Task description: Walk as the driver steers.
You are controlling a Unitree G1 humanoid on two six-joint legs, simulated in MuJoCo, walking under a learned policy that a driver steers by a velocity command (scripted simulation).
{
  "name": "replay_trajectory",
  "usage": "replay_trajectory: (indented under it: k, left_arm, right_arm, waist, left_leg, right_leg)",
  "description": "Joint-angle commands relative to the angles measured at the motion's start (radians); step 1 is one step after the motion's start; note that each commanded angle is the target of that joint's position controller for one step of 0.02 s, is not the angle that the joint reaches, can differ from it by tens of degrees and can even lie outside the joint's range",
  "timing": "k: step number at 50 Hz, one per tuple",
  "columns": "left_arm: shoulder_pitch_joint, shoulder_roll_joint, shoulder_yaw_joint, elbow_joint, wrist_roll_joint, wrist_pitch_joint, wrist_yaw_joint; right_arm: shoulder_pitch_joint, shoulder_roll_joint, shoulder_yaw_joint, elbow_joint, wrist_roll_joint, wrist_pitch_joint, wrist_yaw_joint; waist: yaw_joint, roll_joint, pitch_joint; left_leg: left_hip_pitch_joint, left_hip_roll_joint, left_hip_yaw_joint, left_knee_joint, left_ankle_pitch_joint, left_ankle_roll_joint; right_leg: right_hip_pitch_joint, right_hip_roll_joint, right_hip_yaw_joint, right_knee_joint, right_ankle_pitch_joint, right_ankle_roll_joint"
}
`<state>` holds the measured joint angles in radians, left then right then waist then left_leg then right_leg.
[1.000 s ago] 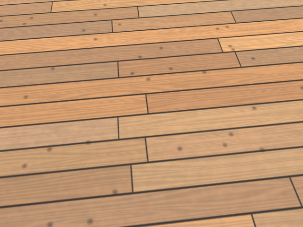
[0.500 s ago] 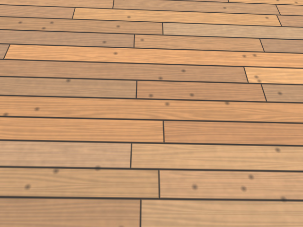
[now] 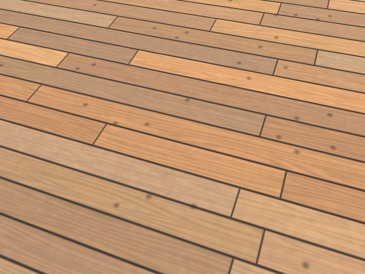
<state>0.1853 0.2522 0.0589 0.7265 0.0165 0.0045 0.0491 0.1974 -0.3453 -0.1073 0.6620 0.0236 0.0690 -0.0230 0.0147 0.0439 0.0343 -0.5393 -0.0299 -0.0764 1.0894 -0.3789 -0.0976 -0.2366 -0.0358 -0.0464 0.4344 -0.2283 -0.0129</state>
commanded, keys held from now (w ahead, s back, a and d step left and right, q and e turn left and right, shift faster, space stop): q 0.04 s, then no key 0.96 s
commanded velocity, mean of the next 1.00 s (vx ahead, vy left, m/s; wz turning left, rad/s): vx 0.00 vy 0.00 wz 0.16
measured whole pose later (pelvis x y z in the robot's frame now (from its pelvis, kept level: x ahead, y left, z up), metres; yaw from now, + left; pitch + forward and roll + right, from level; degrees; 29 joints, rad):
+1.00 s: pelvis +0.00 +0.03 -0.01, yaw +8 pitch -2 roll +0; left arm 0.20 0.23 0.02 0.92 0.01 -0.01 0.03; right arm 0.18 -0.24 -0.05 0.96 0.00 0.01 -0.03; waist 0.00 0.00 0.04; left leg -0.20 -0.01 -0.03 0.50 -0.26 0.00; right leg -0.18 -0.02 0.00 0.50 -0.29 0.01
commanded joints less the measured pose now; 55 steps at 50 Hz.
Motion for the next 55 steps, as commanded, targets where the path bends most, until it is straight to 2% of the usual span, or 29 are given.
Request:
replay_trajectory:
  k: [1,3,6,8,9,10,11,12,13,14,15,17,18,20,23,25,26,27,28,29,30,31,32,35,42,55]
  left_arm:
    - [0.013,0.199,0.055,-0.056,-0.003,0.002,0.007]
    - [-0.003,0.221,0.064,-0.060,-0.008,0.004,-0.003]
    - [-0.006,0.231,0.067,-0.050,-0.027,0.003,-0.021]
    - [-0.036,0.223,0.061,-0.043,-0.049,0.002,-0.026]
    - [0.002,0.192,0.050,-0.021,-0.052,-0.003,-0.029]
    - [0.044,0.135,0.031,-0.014,-0.018,-0.010,-0.035]
    - [0.034,0.077,0.005,-0.053,0.024,-0.019,-0.045]
    - [-0.047,0.149,0.028,-0.058,0.004,-0.014,-0.032]
    - [-0.054,0.174,0.038,-0.052,-0.019,-0.006,-0.029]
    - [-0.036,0.169,0.042,-0.033,-0.023,0.003,-0.024]
    - [-0.023,0.176,0.046,-0.018,-0.015,0.012,-0.017]
    - [0.014,0.160,0.045,-0.002,-0.012,0.018,-0.014]
    - [0.028,0.142,0.039,0.005,-0.016,0.018,-0.015]
    - [0.007,0.110,0.024,0.005,-0.017,0.016,-0.016]
    - [-0.015,0.115,0.018,-0.001,-0.019,0.014,-0.019]
    - [0.024,0.108,0.015,0.019,-0.017,0.010,-0.023]
    - [0.039,0.108,0.011,0.027,-0.005,0.005,-0.026]
    - [0.046,0.147,0.015,0.027,0.007,0.001,-0.025]
    - [0.038,0.214,0.028,0.028,0.000,0.002,-0.022]
    - [0.012,0.183,0.027,0.041,-0.010,-0.002,-0.029]
    - [-0.007,0.140,0.015,0.034,-0.006,-0.008,-0.035]
    - [-0.013,0.125,0.010,0.041,0.002,-0.015,-0.034]
    - [-0.013,0.120,0.006,0.044,0.002,-0.022,-0.034]
    - [0.014,0.114,0.002,0.068,-0.003,-0.033,-0.027]
    - [0.021,0.108,-0.005,0.107,-0.006,-0.027,-0.016]
    - [0.034,0.092,-0.014,0.196,-0.010,-0.023,-0.015]
  right_arm:
    - [-0.091,-0.029,0.005,-0.122,-0.001,-0.017,0.013]
    - [-0.092,-0.022,0.012,-0.131,-0.005,-0.017,0.021]
    - [-0.066,-0.034,0.007,-0.126,-0.007,-0.012,0.027]
    - [-0.001,-0.026,0.005,-0.099,-0.009,-0.013,0.032]
    - [0.023,-0.042,0.000,-0.086,-0.012,-0.014,0.029]
    - [0.049,-0.100,-0.011,-0.089,-0.013,-0.016,0.019]
    - [0.013,-0.175,-0.016,-0.116,-0.034,-0.019,0.009]
    - [0.039,-0.106,0.000,-0.106,-0.057,-0.040,0.017]
    - [0.004,-0.083,0.012,-0.091,-0.059,-0.057,0.021]
    - [-0.044,-0.080,0.012,-0.083,-0.048,-0.066,0.021]
    - [-0.078,-0.071,0.017,-0.081,-0.036,-0.071,0.020]
    - [-0.108,-0.048,0.029,-0.067,-0.036,-0.074,0.015]
    - [-0.116,-0.033,0.033,-0.060,-0.036,-0.075,0.013]
    - [-0.121,-0.024,0.036,-0.045,-0.035,-0.073,0.012]
    - [-0.099,-0.038,0.034,-0.012,-0.037,-0.067,0.014]
    - [-0.122,-0.022,0.045,0.004,-0.028,-0.067,0.016]
    - [-0.106,-0.007,0.051,0.022,-0.023,-0.070,0.018]
    - [-0.071,0.009,0.057,0.037,-0.035,-0.078,0.020]
    - [-0.031,-0.005,0.050,0.045,-0.047,-0.086,0.028]
    - [-0.052,0.003,0.052,0.051,-0.047,-0.084,0.025]
    - [-0.097,-0.019,0.048,0.056,-0.044,-0.079,0.020]
    - [-0.110,-0.011,0.046,0.059,-0.039,-0.073,0.014]
    - [-0.108,-0.005,0.047,0.067,-0.036,-0.064,0.009]
    - [-0.084,0.004,0.045,0.098,-0.036,-0.059,0.005]
    - [-0.056,0.006,0.042,0.184,-0.030,-0.065,0.000]
    - [-0.033,0.001,0.046,0.316,-0.026,-0.064,-0.013]
  waist:
    - [0.040,-0.219,-0.090]
    - [0.040,-0.228,-0.097]
    - [0.029,-0.238,-0.102]
    - [-0.018,-0.220,-0.104]
    - [-0.027,-0.179,-0.109]
    - [-0.010,-0.018,-0.168]
    - [0.013,0.254,-0.170]
    - [-0.067,0.154,-0.197]
    - [-0.045,0.121,-0.153]
    - [-0.025,0.112,-0.125]
    - [-0.018,0.110,-0.103]
    - [0.010,0.097,-0.104]
    - [0.015,0.096,-0.112]
    - [-0.001,0.099,-0.108]
    - [-0.026,0.100,-0.100]
    - [0.006,0.082,-0.088]
    - [0.021,0.053,-0.078]
    - [0.003,-0.002,-0.089]
    - [-0.050,-0.112,-0.081]
    - [-0.043,-0.171,-0.072]
    - [-0.019,-0.138,-0.041]
    - [-0.019,-0.128,-0.039]
    - [-0.016,-0.127,-0.027]
    - [-0.011,-0.090,-0.029]
    - [-0.007,-0.042,-0.023]
    - [-0.014,-0.044,-0.013]
  left_leg:
    - [-0.083,0.049,0.041,-0.125,-0.017,-0.017]
    - [0.026,0.056,0.077,-0.225,-0.034,-0.001]
    - [0.137,0.031,0.114,-0.381,-0.019,0.034]
    - [0.267,0.011,0.135,-0.620,0.149,0.085]
    - [0.385,0.008,0.116,-0.748,0.283,0.115]
    - [0.575,0.141,-0.059,-0.743,0.561,0.153]
    - [0.625,0.380,-0.315,-0.700,0.859,0.319]
    - [0.519,0.415,-0.320,-0.717,0.783,0.431]
    - [0.474,0.356,-0.246,-0.732,0.698,0.406]
    - [0.452,0.299,-0.192,-0.738,0.610,0.358]
    - [0.435,0.279,-0.169,-0.743,0.591,0.331]
    - [0.372,0.246,-0.117,-0.744,0.652,0.324]
    - [0.375,0.232,-0.098,-0.742,0.637,0.320]
    - [0.378,0.217,-0.087,-0.735,0.580,0.313]
    - [0.378,0.237,-0.139,-0.733,0.492,0.330]
    - [0.341,0.219,-0.145,-0.723,0.389,0.304]
    - [0.304,0.195,-0.136,-0.723,0.319,0.263]
    - [0.266,0.154,-0.116,-0.703,0.235,0.210]
    - [0.247,0.089,-0.059,-0.689,0.149,0.171]
    - [0.318,0.047,-0.002,-0.686,0.122,0.136]
    - [0.344,0.045,0.001,-0.662,0.130,0.125]
    - [0.354,0.050,0.000,-0.654,0.149,0.130]
    - [0.347,0.055,-0.009,-0.655,0.174,0.137]
    - [0.338,0.058,-0.011,-0.662,0.202,0.140]
    - [0.340,0.057,-0.004,-0.666,0.243,0.125]
    - [0.363,0.056,0.007,-0.672,0.279,0.121]
  right_leg:
    - [0.228,-0.250,0.159,-0.100,0.393,-0.206]
    - [0.174,-0.256,0.125,-0.097,0.416,-0.208]
    - [0.154,-0.265,0.119,-0.067,0.438,-0.206]
    - [0.122,-0.246,0.096,0.000,0.415,-0.167]
    - [0.060,-0.218,0.065,0.050,0.346,-0.111]
    - [-0.078,-0.149,-0.011,0.198,0.115,-0.018]
    - [-0.299,-0.035,-0.061,0.391,-0.379,0.075]
    - [-0.294,-0.039,0.049,0.539,-0.453,0.094]
    - [-0.294,-0.046,0.073,0.602,-0.411,0.092]
    - [-0.303,-0.047,0.079,0.605,-0.355,0.091]
    - [-0.304,-0.049,0.088,0.601,-0.304,0.097]
    - [-0.225,-0.033,0.082,0.598,-0.218,0.109]
    - [-0.202,-0.033,0.079,0.548,-0.193,0.111]
    - [-0.151,-0.035,0.071,0.410,-0.174,0.108]
    - [-0.083,-0.024,0.060,0.256,-0.174,0.098]
    - [0.012,-0.012,0.047,0.075,-0.044,0.079]
    - [0.089,-0.016,0.057,-0.045,0.108,0.062]
    - [0.164,-0.072,0.125,-0.047,0.263,0.042]
    - [0.160,-0.109,0.134,0.005,0.307,0.007]
    - [0.044,-0.091,0.135,-0.010,0.105,-0.024]
    - [-0.006,-0.071,0.129,-0.036,0.021,-0.018]
    - [-0.022,-0.065,0.123,-0.045,0.007,-0.004]
    - [-0.021,-0.054,0.112,-0.043,0.024,0.008]
    - [0.004,-0.043,0.098,-0.026,0.041,0.019]
    - [0.025,-0.029,0.088,-0.021,0.059,0.012]
    - [0.029,-0.007,0.070,-0.033,0.082,0.011]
